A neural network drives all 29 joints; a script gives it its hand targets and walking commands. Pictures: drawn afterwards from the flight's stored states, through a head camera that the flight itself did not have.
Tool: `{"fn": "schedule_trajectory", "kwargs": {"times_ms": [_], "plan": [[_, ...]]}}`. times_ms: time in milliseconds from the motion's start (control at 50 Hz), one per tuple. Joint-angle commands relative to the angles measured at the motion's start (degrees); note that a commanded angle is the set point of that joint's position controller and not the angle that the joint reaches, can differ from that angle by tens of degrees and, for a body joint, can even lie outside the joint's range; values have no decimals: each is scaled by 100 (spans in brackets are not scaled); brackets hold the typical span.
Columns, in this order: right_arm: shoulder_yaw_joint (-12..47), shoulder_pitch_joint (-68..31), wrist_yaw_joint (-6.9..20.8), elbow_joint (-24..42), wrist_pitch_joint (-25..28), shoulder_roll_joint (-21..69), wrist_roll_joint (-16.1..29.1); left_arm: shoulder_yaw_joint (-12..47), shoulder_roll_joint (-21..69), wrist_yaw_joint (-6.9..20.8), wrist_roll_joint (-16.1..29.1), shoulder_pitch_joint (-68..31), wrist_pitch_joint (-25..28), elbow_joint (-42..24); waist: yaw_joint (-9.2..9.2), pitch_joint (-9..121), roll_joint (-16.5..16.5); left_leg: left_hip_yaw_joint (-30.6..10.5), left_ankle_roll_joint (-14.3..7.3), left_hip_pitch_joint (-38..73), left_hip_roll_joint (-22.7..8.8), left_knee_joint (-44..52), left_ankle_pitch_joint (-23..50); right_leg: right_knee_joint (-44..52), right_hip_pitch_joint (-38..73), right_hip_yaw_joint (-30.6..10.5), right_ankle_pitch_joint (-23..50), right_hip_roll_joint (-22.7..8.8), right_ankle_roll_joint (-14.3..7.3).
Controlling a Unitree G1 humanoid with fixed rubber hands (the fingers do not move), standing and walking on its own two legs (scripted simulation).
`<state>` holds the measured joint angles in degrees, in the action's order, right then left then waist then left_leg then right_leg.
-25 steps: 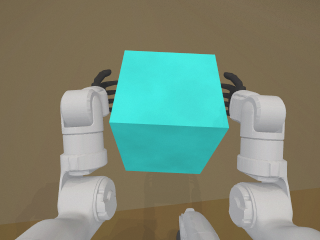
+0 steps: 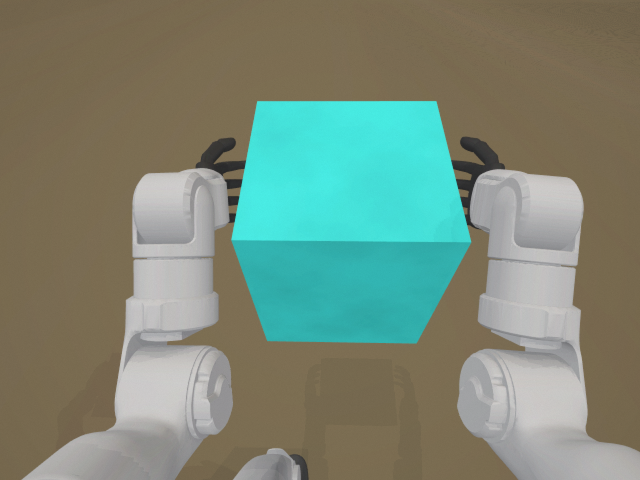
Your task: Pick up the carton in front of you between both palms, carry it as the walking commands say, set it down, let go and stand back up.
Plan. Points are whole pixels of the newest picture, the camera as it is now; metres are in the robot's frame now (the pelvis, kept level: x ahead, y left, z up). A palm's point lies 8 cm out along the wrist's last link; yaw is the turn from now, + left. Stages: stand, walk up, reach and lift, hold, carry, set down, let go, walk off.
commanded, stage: carry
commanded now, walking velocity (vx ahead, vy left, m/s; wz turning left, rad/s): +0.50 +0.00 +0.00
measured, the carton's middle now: (343, 232) +0.39 +0.02 +0.10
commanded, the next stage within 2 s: none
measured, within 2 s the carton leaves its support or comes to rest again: neither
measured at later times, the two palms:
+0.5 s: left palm (286, 82) +0.68 +0.13 +0.15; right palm (467, 92) +0.67 -0.17 +0.14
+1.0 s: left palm (285, 47) +0.90 +0.16 +0.11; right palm (428, 49) +0.90 -0.14 +0.11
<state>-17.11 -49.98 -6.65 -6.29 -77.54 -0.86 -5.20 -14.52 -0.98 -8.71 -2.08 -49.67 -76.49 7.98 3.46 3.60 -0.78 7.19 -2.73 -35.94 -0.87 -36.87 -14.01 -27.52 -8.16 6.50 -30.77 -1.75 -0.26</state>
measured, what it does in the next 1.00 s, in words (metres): walks ahead: left foot, then right foot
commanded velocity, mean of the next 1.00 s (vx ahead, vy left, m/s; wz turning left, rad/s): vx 0.50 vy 0.00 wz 0.00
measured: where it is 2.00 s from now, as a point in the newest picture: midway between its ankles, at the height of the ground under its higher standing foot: (347, 270)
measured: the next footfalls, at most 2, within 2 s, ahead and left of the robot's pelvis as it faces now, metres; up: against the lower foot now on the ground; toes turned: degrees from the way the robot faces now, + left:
left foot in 0.02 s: +0.19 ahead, +0.10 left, +0.01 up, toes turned +5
right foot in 0.46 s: +0.45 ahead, -0.10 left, +0.01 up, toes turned -6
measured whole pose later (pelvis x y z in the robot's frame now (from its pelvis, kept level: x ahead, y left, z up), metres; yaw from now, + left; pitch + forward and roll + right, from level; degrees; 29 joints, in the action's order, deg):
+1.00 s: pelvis +0.63 +0.01 +0.02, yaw -1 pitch +4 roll +1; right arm -5.5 -11.6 -5.6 14.4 -68.8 8.0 -7.4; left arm -8.2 7.8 -5.2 -7.3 -10.2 -69.6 -16.6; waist -0.7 8.4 -1.6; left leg 13.0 -4.9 -23.8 -1.2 -28.9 -9.2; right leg -57.1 -14.5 3.4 -26.2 -2.6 0.0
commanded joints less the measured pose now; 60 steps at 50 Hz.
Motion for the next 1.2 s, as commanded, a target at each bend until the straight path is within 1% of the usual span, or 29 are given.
{"fn": "schedule_trajectory", "kwargs": {"times_ms": [0,20,40,60,100,140,220,360,400,420,440,460,480,500,540,580,700,820,860,880,900,920,940,960,1000,1020,1060,1100,1180], "plan": [[3158,-3432,1066,-495,107,5762,2115,3167,6116,1537,2470,-4236,40,-161,-768,2879,-373,472,-189,3609,342,652,173,-1735,-71,143,4838,-662,-280],[3103,-3387,1125,-577,161,5777,2160,3092,6125,1553,2392,-4226,39,-70,-929,3299,646,-2059,-740,4800,-930,1073,-1191,-3139,-1598,94,3270,-208,15],[3141,-3525,1173,-586,212,5914,2257,3063,6175,1551,2333,-4254,50,-14,-786,2987,1808,-4379,-1246,5270,-1782,1803,122,-4311,-3167,-246,345,684,82],[3180,-3817,1216,-342,218,6095,2421,3033,6258,1519,2298,-4342,88,-32,-723,2962,1412,-4199,-1440,5444,-1981,1429,974,-5141,-3680,-796,95,411,-125],[3437,-4446,1290,233,289,6460,2835,2991,6284,1424,2231,-4356,140,-231,-783,2603,366,-3165,-1192,4647,-1697,1167,1895,-5027,-3792,-836,489,56,-224],[3641,-4901,1319,741,327,6684,3145,2946,6249,1289,2131,-4298,174,-461,-673,2604,492,-2556,-917,4240,-1503,1331,1609,-4285,-3538,-839,782,-92,-180],[3713,-4694,1319,1020,297,6583,3278,3003,6089,1058,1906,-3954,183,-706,-718,2684,734,-1982,-1030,4242,-1475,1497,1924,-3062,-3518,-543,932,-83,-53],[3643,-3590,1449,7,425,6500,2738,3239,6213,1259,1764,-3206,270,19,-694,2177,947,-740,-509,4153,-1046,1331,3391,-498,-2428,172,2541,219,-99],[3571,-3319,1469,-206,518,6547,2608,3243,6382,1385,1880,-3128,348,255,-593,2271,974,-364,-250,4076,-912,700,4214,287,-1434,456,2922,413,-203],[3548,-3149,1479,-293,561,6594,2569,3208,6478,1442,1910,-3042,400,359,-481,2498,820,-86,-61,3680,-784,47,4182,569,-386,593,3060,455,-286],[3547,-3119,1497,-329,606,6599,2542,3137,6538,1498,1921,-2799,457,488,-232,2744,577,-63,144,2755,-729,-735,3049,398,843,-42,2903,-99,-445],[3560,-3032,1522,-434,629,6702,2532,3037,6461,1531,1868,-2665,511,562,-194,3069,-469,23,318,1498,-320,-1910,1058,234,1923,-2070,3384,-1399,-749],[3531,-3069,1531,-405,658,6938,2497,3037,6465,1541,1818,-2699,594,534,-109,3105,-1742,-267,398,-228,424,-3063,-1390,630,2973,-3768,3594,-2115,-1532],[3609,-3008,1517,-257,703,6952,2482,3113,6683,1584,1910,-2566,635,365,-116,2905,-1366,-709,244,-787,116,-3640,-1595,623,2898,-3608,3348,-2123,-1551],[3760,-2808,1461,70,797,7160,2482,3391,7071,1648,2161,-2747,726,-328,-179,2546,-246,-827,231,-742,-233,-3148,-985,809,2136,-2704,3565,-1763,-1182],[3906,-2349,1386,450,888,7280,2437,3696,7344,1681,2355,-2729,799,-945,-262,2470,-318,-749,350,-321,-399,-2262,-594,1138,1727,-2067,3672,-1607,-927],[4667,-564,1246,1450,1169,7232,2073,4416,7225,1834,2265,-1025,955,-1949,-250,2334,-653,-116,495,-134,-242,-343,154,1260,2050,-950,4586,-1236,-820],[5235,672,1385,2585,1122,6479,1991,4820,6542,1899,1898,687,971,-2703,-173,1798,-823,391,304,495,6,1020,1215,1035,2014,-267,5416,-985,-576],[5185,1212,1478,2602,970,6383,2072,4778,6311,1885,1858,1296,859,-2746,-254,1791,-772,666,196,1550,162,1535,1329,374,1648,9,5836,-948,-388],[5126,1461,1522,2564,912,6268,2062,4772,6177,1883,1844,1420,795,-2827,-346,2019,-597,771,111,2680,215,1544,1171,-316,1050,250,5786,-840,-232],[5074,1574,1552,2529,855,6111,2053,4779,5982,1889,1838,1338,732,-2905,-477,2352,-338,78,-60,3943,-360,1376,706,-1310,81,346,4598,-738,-57],[4952,1602,1574,2414,817,5887,1973,4851,5880,1895,1912,1152,625,-2993,-517,2757,893,-2377,-747,5154,-1847,1509,245,-2936,-1555,295,2871,-218,169],[4919,1636,1589,2263,795,5897,1973,4867,5783,1906,1942,1032,557,-3006,-526,2453,1771,-3759,-1272,5639,-2337,2088,651,-3878,-3188,-59,357,375,176],[4923,1532,1606,2323,761,5944,2062,4906,5847,1910,1953,937,545,-2914,-515,2186,1355,-3346,-1270,5367,-2345,2018,982,-4519,-3595,-537,190,14,10],[4999,1272,1635,2378,744,6153,2168,4878,6019,1924,1999,880,567,-2834,-482,1835,312,-2436,-843,4271,-2075,2209,934,-4067,-3324,-719,766,-467,-98],[5041,1142,1651,2431,743,6215,2233,4864,6099,1918,1977,926,580,-2762,-439,1668,214,-2037,-646,3700,-1948,2461,479,-3576,-3023,-720,1021,-589,-71],[5084,1075,1690,2452,740,6232,2303,4855,6215,1881,1923,1016,609,-2662,-416,1537,601,-1364,-519,3184,-1709,2834,-122,-2842,-2664,-449,1423,-555,38],[5092,1143,1727,2406,736,6188,2338,4857,6252,1834,1842,1111,632,-2621,-406,1371,792,-1003,-543,3082,-1588,3088,-309,-2149,-2679,-250,1809,-565,179],[5093,1242,1741,2466,741,6041,2345,4853,6181,1766,1769,1256,635,-2636,-434,1091,798,-155,-357,3174,-1294,2664,1965,-962,-2381,267,2527,-309,226]]}}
